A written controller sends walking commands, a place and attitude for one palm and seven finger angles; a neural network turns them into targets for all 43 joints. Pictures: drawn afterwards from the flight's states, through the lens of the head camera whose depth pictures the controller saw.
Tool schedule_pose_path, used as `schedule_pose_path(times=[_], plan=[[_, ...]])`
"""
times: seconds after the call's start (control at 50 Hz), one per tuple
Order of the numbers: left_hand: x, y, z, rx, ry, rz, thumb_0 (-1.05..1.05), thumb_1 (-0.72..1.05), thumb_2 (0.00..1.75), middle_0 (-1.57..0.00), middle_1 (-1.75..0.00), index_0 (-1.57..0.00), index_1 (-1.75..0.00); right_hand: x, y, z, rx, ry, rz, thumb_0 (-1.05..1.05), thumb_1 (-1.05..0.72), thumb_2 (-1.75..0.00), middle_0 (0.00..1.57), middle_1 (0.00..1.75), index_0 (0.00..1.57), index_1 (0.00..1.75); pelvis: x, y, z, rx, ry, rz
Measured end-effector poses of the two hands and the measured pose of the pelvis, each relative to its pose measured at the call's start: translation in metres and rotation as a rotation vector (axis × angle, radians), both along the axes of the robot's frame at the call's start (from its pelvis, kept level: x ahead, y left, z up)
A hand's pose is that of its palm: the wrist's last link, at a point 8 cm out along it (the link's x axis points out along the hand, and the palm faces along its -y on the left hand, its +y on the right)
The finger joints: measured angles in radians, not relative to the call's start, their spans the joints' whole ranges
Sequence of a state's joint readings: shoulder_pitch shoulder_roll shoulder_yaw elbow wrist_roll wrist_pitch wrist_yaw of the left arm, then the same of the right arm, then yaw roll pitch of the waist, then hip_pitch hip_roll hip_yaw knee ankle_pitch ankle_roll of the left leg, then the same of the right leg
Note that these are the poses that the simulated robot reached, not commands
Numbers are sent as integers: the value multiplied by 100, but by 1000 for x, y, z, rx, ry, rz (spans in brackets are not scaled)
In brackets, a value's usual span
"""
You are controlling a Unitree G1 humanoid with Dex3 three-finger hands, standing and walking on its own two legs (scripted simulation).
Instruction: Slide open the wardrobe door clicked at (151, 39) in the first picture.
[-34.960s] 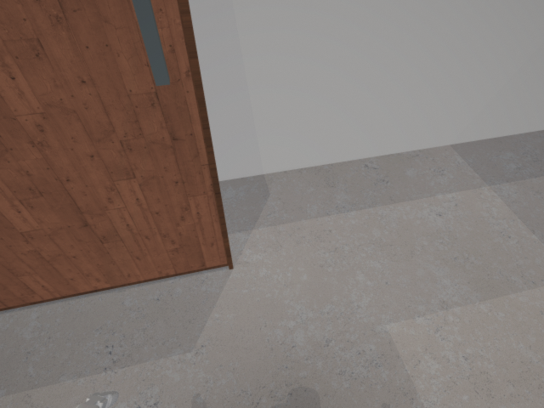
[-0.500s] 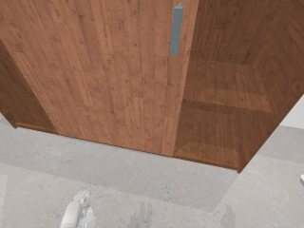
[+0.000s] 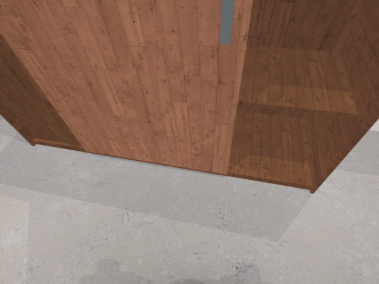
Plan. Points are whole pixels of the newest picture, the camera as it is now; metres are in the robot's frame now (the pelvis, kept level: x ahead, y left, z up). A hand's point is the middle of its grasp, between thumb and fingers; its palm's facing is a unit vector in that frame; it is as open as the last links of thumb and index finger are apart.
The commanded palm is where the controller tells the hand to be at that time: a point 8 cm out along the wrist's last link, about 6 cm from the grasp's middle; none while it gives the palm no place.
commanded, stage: let the arm hang, fingers relaxed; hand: right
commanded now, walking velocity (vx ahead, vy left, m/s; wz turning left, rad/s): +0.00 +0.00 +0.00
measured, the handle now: (228, 6) +0.73 -0.05 +0.21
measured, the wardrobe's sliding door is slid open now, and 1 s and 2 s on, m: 0.47 0.47 0.47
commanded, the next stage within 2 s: look to check the result in 0.72 s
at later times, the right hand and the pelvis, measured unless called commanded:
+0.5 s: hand out of the picture +0.07 -0.18 -0.17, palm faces -0.05 +0.98 -0.21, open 7.4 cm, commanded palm none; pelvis +0.02 -0.01 +0.01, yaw +2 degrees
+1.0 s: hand out of the picture +0.06 -0.18 -0.17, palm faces -0.04 +0.98 -0.20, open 7.4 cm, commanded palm none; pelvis +0.05 -0.01 +0.01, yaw +2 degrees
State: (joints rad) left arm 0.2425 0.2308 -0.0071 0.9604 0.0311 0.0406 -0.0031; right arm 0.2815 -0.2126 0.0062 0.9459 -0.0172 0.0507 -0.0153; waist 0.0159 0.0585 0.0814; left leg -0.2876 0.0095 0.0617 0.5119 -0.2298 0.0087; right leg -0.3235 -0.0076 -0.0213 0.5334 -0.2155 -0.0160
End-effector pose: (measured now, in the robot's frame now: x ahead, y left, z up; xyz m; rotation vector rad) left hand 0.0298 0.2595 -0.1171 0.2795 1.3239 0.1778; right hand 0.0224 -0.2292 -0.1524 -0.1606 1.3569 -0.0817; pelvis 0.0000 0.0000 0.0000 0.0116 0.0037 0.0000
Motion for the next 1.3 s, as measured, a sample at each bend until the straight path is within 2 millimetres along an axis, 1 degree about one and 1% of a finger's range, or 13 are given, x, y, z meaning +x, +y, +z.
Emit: schedule_pose_path(times=[0.04, 0.08, 0.12, 0.16, 0.24, 0.32, 0.46, 0.52, 0.58, 0.68, 1.0, 1.12, 1.3], plan=[[-15, -2, -3, -8, 55, 17, 1, 91, 90, -20, -29, -20, -30, -16, -2, 1, -6, 51, -12, 0, -98, -90, 21, 30, 21, 30, 0, 1, 1, 5, 2, -2], [-26, -6, -6, -22, 90, 35, 1, 91, 90, -20, -29, -20, -30, -28, -6, 5, -20, 90, -20, 1, -96, -90, 21, 30, 21, 30, 1, 0, 2, 7, 3, -1], [-32, -12, -10, -41, 109, 50, 1, 91, 90, -20, -29, -20, -30, -34, -10, 9, -37, 118, -24, 1, -95, -90, 21, 30, 20, 30, 3, -1, 4, 7, 3, 2], [-35, -19, -14, -63, 114, 63, 1, 91, 90, -20, -29, -20, -30, -36, -14, 13, -53, 131, -26, 1, -94, -90, 21, 30, 20, 30, 5, -2, 5, 6, 3, 6], [-31, -33, -21, -104, 100, 78, 1, 91, 90, -20, -29, -20, -30, -25, -19, 19, -79, 118, -22, 1, -92, -90, 20, 30, 20, 30, 9, -4, 6, 2, -1, 15], [-21, -45, -25, -138, 71, 82, 1, 91, 90, -20, -29, -20, -30, -3, -18, 22, -87, 66, -11, 1, -91, -90, 20, 30, 20, 30, 13, -5, 7, -3, -6, 22], [-8, -43, -23, -127, 44, 93, 1, 93, 90, -20, -30, -20, -30, 37, -6, 20, -54, -25, 14, 1, -91, -90, 20, 30, 20, 30, 21, -7, 9, -7, -12, 30], [-4, -42, -20, -118, 37, 97, 1, 92, 90, -20, -29, -20, -30, 49, -3, 18, -48, -43, 20, 1, -92, -90, 20, 30, 20, 30, 24, -7, 9, -8, -11, 33], [-1, -41, -18, -111, 36, 99, 1, 92, 90, -20, -29, -20, -30, 55, -3, 18, -42, -49, 23, 1, -92, -90, 20, 30, 20, 30, 27, -7, 9, -8, -11, 34], [4, -41, -17, -106, 44, 101, 1, 91, 90, -20, -29, -20, -30, 57, -4, 17, -40, -34, 20, 1, -92, -90, 20, 30, 20, 30, 33, -7, 10, -8, -10, 35], [19, -43, -18, -105, 54, 96, 1, 91, 90, -20, -29, -20, -30, 39, -4, 16, -38, 54, -7, 1, -90, -90, 20, 30, 20, 30, 47, -9, 11, -9, -14, 37], [23, -41, -17, -101, 53, 95, 1, 91, 90, -20, -29, -20, -30, 39, -1, 15, -31, 60, -8, 1, -90, -90, 20, 30, 20, 30, 50, -8, 11, -8, -13, 37], [26, -41, -16, -100, 54, 98, 0, 91, 90, -20, -29, -20, -30, 47, 0, 15, -30, 47, -7, 1, -91, -90, 20, 30, 20, 30, 54, -7, 11, -8, -14, 35]])
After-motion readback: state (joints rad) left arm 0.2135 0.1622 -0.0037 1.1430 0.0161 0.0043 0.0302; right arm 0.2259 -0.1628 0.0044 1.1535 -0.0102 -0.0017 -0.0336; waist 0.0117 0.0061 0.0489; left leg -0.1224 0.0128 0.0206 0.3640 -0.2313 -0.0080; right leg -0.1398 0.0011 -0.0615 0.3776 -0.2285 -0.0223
